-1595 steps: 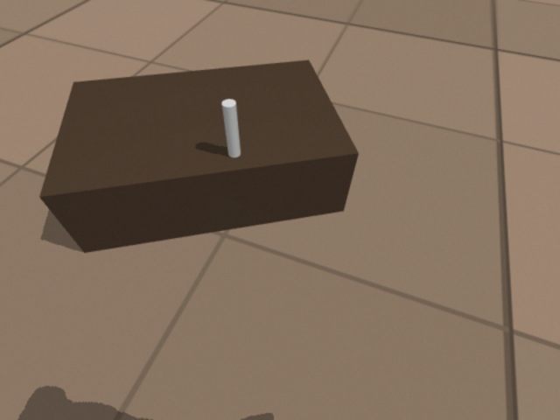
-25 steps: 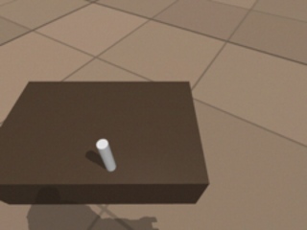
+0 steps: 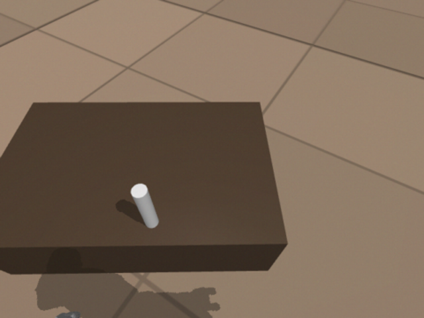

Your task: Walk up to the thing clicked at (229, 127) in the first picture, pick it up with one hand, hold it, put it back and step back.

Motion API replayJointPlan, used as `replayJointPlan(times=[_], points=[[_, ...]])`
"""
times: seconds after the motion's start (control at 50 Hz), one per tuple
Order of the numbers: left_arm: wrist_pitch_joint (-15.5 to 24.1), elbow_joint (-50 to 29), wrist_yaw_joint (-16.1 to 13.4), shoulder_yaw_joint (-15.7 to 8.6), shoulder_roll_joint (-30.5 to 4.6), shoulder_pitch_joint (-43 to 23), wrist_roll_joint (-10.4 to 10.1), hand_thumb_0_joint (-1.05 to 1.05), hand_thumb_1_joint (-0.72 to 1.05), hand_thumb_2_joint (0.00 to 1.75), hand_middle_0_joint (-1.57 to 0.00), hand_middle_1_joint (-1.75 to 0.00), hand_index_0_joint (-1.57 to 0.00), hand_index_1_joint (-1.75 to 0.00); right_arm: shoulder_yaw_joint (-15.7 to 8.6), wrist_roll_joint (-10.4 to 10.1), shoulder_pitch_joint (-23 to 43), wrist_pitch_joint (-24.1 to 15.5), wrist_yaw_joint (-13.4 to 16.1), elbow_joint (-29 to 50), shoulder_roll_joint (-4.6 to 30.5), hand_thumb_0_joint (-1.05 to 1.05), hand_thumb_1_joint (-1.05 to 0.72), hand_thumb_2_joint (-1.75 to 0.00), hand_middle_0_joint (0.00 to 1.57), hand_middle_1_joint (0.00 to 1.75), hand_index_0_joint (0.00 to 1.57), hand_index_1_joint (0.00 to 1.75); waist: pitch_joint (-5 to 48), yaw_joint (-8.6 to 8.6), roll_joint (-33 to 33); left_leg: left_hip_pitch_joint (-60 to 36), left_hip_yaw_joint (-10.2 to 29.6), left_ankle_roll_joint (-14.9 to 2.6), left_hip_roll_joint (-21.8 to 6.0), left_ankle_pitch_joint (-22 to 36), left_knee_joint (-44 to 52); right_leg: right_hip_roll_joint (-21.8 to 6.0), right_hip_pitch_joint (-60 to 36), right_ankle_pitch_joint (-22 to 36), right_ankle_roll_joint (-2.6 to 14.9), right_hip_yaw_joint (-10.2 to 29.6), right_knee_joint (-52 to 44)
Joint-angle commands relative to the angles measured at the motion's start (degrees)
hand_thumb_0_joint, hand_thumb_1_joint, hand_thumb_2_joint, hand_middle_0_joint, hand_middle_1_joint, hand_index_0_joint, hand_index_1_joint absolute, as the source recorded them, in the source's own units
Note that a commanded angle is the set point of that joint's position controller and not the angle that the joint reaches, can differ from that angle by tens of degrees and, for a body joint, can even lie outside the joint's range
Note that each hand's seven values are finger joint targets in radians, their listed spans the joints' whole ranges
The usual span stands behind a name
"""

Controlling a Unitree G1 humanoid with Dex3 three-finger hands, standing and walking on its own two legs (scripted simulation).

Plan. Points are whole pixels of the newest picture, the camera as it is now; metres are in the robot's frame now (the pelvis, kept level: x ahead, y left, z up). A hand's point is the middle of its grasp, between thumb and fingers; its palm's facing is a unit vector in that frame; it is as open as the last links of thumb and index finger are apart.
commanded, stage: step back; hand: left
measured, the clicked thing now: (146, 207) +0.46 +0.22 -0.31
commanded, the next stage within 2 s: none
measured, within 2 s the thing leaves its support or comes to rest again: neither
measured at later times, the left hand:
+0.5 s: hand out of the picture +0.05 +0.29 -0.18, palm faces -0.07 -0.93 -0.36, open 7.4 cm
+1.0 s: hand out of the picture -0.05 +0.30 -0.16, palm faces -0.02 -0.92 -0.39, open 7.4 cm
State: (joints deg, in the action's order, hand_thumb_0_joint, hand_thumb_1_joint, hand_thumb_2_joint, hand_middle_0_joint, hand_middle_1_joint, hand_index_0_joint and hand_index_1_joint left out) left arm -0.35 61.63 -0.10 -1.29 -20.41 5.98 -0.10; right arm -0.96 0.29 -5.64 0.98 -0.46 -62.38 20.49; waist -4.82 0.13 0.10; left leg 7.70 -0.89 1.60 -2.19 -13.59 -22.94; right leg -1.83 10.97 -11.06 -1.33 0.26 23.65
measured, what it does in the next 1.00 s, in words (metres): walks backwards: left foot, then right foot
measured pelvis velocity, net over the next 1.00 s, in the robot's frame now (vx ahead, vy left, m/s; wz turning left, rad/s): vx -0.20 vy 0.04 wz -0.01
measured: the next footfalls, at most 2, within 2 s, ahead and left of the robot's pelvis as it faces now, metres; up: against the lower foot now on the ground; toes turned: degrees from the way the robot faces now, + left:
left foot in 0.30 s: -0.04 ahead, +0.15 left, +0.00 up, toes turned -2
right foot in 0.64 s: -0.09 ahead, -0.10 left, +0.00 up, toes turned +0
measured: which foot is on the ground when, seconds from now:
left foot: down 0.00-0.14, up 0.16-0.28, down 0.30-0.66, up 0.68-0.96, down 0.98-1.00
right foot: down 0.00-0.28, up 0.30-0.62, down 0.64-0.98, up 1.00-1.00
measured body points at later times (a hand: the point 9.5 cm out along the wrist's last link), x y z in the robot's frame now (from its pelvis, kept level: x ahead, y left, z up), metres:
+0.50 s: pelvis -0.09 +0.03 -0.02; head -0.01 +0.06 +0.42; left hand +0.05 +0.34 -0.15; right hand -0.04 -0.29 -0.13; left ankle -0.08 +0.15 -0.74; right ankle -0.11 -0.10 -0.67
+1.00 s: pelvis -0.20 +0.04 -0.03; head -0.13 +0.04 +0.41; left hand -0.05 +0.35 -0.14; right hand -0.10 -0.29 -0.14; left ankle -0.20 +0.14 -0.75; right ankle -0.13 -0.10 -0.74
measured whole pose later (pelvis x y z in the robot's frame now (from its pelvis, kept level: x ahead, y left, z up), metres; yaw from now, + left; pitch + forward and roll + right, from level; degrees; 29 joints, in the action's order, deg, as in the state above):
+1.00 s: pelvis -0.20 +0.04 -0.03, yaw +0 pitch -2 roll +1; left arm -3.3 42.9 -0.6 -3.2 -22.4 5.6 1.3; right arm -2.6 1.6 -9.0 1.7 1.0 -50.1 22.3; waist -10.8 1.0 2.0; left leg 15.4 1.1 -1.1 3.2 -21.1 -38.9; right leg -1.4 23.8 -16.4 0.0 2.4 42.0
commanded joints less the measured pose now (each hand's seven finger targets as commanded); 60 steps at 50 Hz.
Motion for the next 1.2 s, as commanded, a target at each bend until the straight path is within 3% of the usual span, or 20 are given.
replayJointPlan(times=[0.0,0.08,0.16,0.24,0.28,0.32,0.38,0.52,0.6,0.62,0.64,0.66,0.72,0.84,0.92,0.94,0.98,1.0,1.06,1.18], points=[[0.30,-6.95,-1.17,-3.48,-13.84,-1.22,-0.03,0.00,0.90,0.90,-0.20,-0.30,-0.20,-0.30,-4.47,-0.51,0.48,0.01,0.62,5.81,14.74,0.00,-0.90,-0.90,0.20,0.30,0.20,0.30,8.50,-1.04,-1.26,2.05,4.49,-6.25,-5.22,18.84,-3.44,-3.95,-1.71,18.58,4.96,3.94,5.39],[-0.13,-9.53,-1.17,-4.40,-16.33,-0.54,0.44,0.00,0.90,0.90,-0.20,-0.30,-0.20,-0.30,-4.66,-0.61,-0.11,0.92,0.53,8.27,12.82,0.00,-0.90,-0.90,0.20,0.30,0.20,0.30,11.04,-0.44,3.49,3.79,2.39,-5.55,-0.55,8.78,-14.65,-9.55,1.41,19.75,10.02,9.85,4.12],[-0.46,-13.80,-1.45,-5.44,-19.49,-6.11,2.20,0.00,0.90,0.90,-0.20,-0.30,-0.20,-0.30,-5.34,-0.20,-5.74,2.49,-0.20,9.46,12.06,0.00,-0.90,-0.90,0.20,0.30,0.20,0.30,7.73,-1.94,13.51,5.91,5.41,-4.66,3.71,-20.90,-36.16,-19.56,13.02,14.52,17.66,17.61,-1.01],[-1.48,-16.63,-1.66,-4.16,-15.40,-8.54,1.95,0.00,0.90,0.90,-0.20,-0.30,-0.20,-0.30,-6.16,0.85,-11.59,0.78,0.14,9.05,13.49,0.00,-0.90,-0.90,0.20,0.30,0.20,0.30,7.23,-4.37,3.65,5.08,4.87,-4.90,0.04,0.32,-7.22,-7.24,11.44,6.49,7.89,8.00,15.78],[-2.30,-16.94,-2.00,-3.93,-11.31,-4.06,1.28,0.00,0.90,0.90,-0.20,-0.30,-0.20,-0.30,-7.62,3.08,-7.57,-0.13,0.55,11.63,19.57,0.00,-0.90,-0.90,0.20,0.30,0.20,0.30,5.04,-0.81,-9.51,2.70,25.80,-10.17,-14.35,25.78,0.75,7.68,21.23,-23.35,3.02,7.42,34.65],[-2.36,-16.27,-2.94,-4.42,-12.84,-3.75,1.97,0.00,0.90,0.90,-0.20,-0.30,-0.20,-0.30,-7.88,1.99,-4.30,-0.36,0.95,13.60,22.82,0.00,-0.90,-0.90,0.20,0.30,0.20,0.30,6.37,-2.32,-10.40,7.56,31.85,-18.44,-20.77,27.60,1.68,9.42,19.55,-27.18,2.55,13.39,46.70],[-2.08,-14.67,-2.21,-5.17,-13.50,0.68,0.59,0.00,0.90,0.90,-0.20,-0.30,-0.20,-0.30,-6.21,2.10,0.99,-0.89,2.10,15.65,16.67,0.00,-0.90,-0.90,0.20,0.30,0.20,0.30,4.33,1.93,-10.25,2.71,16.92,-14.31,-12.08,29.92,-4.69,7.85,21.93,-18.21,1.88,12.20,49.29],[-0.90,-18.57,-0.93,-5.53,-11.55,-1.53,1.39,0.00,0.90,0.90,-0.20,-0.30,-0.20,-0.30,-6.41,0.99,-6.51,-0.52,2.67,16.29,16.74,0.00,-0.90,-0.90,0.20,0.30,0.20,0.30,8.89,-2.39,-9.26,-8.26,14.39,-14.04,-11.57,33.66,-10.44,4.47,15.37,-16.96,0.45,4.71,22.69],[0.20,-15.60,-1.21,-6.44,-12.48,6.07,2.32,0.00,0.90,0.90,-0.20,-0.30,-0.20,-0.30,-5.06,-0.27,-3.59,0.49,2.12,17.45,14.32,0.00,-0.90,-0.90,0.20,0.30,0.20,0.30,11.22,0.90,-5.28,6.37,9.33,-7.75,-6.62,20.18,-17.78,1.67,-6.07,7.62,2.98,4.39,-0.43],[0.59,-16.59,-1.30,-7.67,-17.17,5.64,2.81,0.00,0.90,0.90,-0.20,-0.30,-0.20,-0.30,-4.18,-0.70,-4.06,0.37,1.91,18.36,12.12,0.00,-0.90,-0.90,0.20,0.30,0.20,0.30,10.91,0.75,6.06,18.30,7.85,-4.04,0.40,4.89,-25.23,-8.67,-10.71,19.04,7.13,20.47,1.33],[0.17,-17.38,-1.01,-7.84,-20.45,2.86,1.72,0.00,0.90,0.90,-0.20,-0.30,-0.20,-0.30,-4.40,-0.85,-1.38,1.08,2.86,18.23,11.51,0.00,-0.90,-0.90,0.20,0.30,0.20,0.30,7.86,2.65,15.03,18.14,5.44,-2.40,7.06,-23.66,-38.00,-19.99,0.55,25.49,18.62,29.85,-1.79],[0.47,-18.79,-0.90,-7.90,-19.62,2.19,1.95,0.00,0.90,0.90,-0.20,-0.30,-0.20,-0.30,-5.31,-0.43,-2.54,1.49,3.16,17.20,13.60,0.00,-0.90,-0.90,0.20,0.30,0.20,0.30,5.74,2.00,11.24,17.73,10.22,-1.48,6.00,-25.33,-46.45,-20.54,3.70,25.48,20.38,31.09,-1.23],[-0.13,-20.00,-1.42,-6.71,-14.56,-1.77,1.39,0.00,0.90,0.90,-0.20,-0.30,-0.20,-0.30,-4.53,-0.95,-6.18,1.02,3.06,15.40,13.18,0.00,-0.90,-0.90,0.20,0.30,0.20,0.30,5.04,-0.54,6.48,19.26,10.08,-1.44,8.23,-17.57,-48.20,-10.68,1.72,28.55,14.07,14.52,3.56],[-0.94,-21.49,-1.91,-6.25,-13.78,3.07,2.07,0.00,0.90,0.90,-0.20,-0.30,-0.20,-0.30,-4.06,0.09,-5.16,0.34,2.83,16.84,12.39,0.00,-0.90,-0.90,0.20,0.30,0.20,0.30,6.51,2.53,11.02,18.79,5.18,-0.55,5.03,-16.82,-27.24,-10.61,-6.48,27.59,14.30,14.20,6.03],[-1.87,-22.83,-1.13,-5.78,-15.00,-0.47,1.13,0.00,0.90,0.90,-0.20,-0.30,-0.20,-0.30,-4.96,0.89,-11.17,-0.45,1.91,14.52,11.95,0.00,-0.90,-0.90,0.20,0.30,0.20,0.30,8.81,-1.17,10.51,4.39,0.09,-2.52,4.06,-2.58,-5.64,-9.18,1.01,15.92,10.58,13.14,10.01],[-2.26,-22.99,-1.04,-5.12,-13.23,0.82,1.11,0.00,0.90,0.90,-0.20,-0.30,-0.20,-0.30,-5.68,1.69,-10.00,-0.76,1.87,15.10,13.56,0.00,-0.90,-0.90,0.20,0.30,0.20,0.30,8.11,-0.75,6.21,1.83,6.91,-3.71,0.62,1.64,-1.10,-6.58,6.55,8.30,7.57,12.50,13.22],[-2.19,-23.50,-1.90,-5.79,-12.82,-2.17,1.03,0.00,0.90,0.90,-0.20,-0.30,-0.20,-0.30,-7.71,1.96,-6.81,-0.93,1.18,17.07,23.53,0.00,-0.90,-0.90,0.20,0.30,0.20,0.30,6.68,-3.27,-12.92,6.48,32.25,-16.80,-21.25,16.51,4.59,8.06,16.48,-26.73,2.21,6.60,36.16],[-2.28,-22.33,-2.39,-6.19,-13.48,-2.50,1.74,0.00,0.90,0.90,-0.20,-0.30,-0.20,-0.30,-7.75,1.94,-4.83,-1.17,1.33,16.94,22.74,0.00,-0.90,-0.90,0.20,0.30,0.20,0.30,4.71,-2.88,-9.96,11.13,33.19,-18.76,-21.98,14.86,5.32,8.86,14.91,-26.91,2.35,12.16,45.01],[-2.36,-19.14,-1.77,-6.60,-12.76,5.44,0.48,0.00,0.90,0.90,-0.20,-0.30,-0.20,-0.30,-5.53,1.89,1.19,-1.47,1.92,18.31,15.83,0.00,-0.90,-0.90,0.20,0.30,0.20,0.30,2.87,3.12,-7.25,6.63,16.21,-12.90,-12.15,21.54,0.50,8.99,18.55,-17.90,2.11,12.99,51.11],[-2.09,-19.61,-0.99,-6.51,-12.06,5.47,1.58,0.00,0.90,0.90,-0.20,-0.30,-0.20,-0.30,-6.23,1.02,-4.07,-1.24,2.38,18.81,14.99,0.00,-0.90,-0.90,0.20,0.30,0.20,0.30,6.38,-0.96,-8.79,-4.90,13.87,-16.01,-13.41,24.54,-2.53,6.83,19.08,-18.20,-1.30,9.43,42.22]])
